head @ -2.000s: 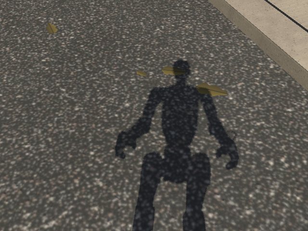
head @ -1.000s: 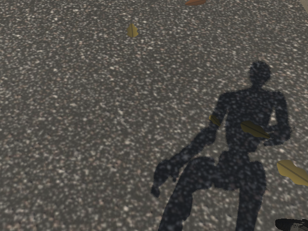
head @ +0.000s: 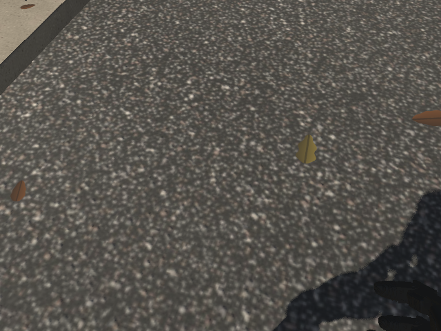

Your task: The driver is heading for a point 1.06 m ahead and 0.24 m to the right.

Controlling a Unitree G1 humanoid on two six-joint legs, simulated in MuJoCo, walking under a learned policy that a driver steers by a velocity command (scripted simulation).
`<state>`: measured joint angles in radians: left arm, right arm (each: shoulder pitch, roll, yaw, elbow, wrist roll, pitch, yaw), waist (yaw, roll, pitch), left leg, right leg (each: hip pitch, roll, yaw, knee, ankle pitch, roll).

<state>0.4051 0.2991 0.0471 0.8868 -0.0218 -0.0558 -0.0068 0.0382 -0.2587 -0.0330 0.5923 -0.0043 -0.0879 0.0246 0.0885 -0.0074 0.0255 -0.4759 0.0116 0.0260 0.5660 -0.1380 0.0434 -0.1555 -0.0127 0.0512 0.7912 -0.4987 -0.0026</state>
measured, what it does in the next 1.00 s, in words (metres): walks ahead, turning right: right foot, then left foot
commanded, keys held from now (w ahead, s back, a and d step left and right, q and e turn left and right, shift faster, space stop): w+e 0.66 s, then w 0.06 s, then w+q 0.28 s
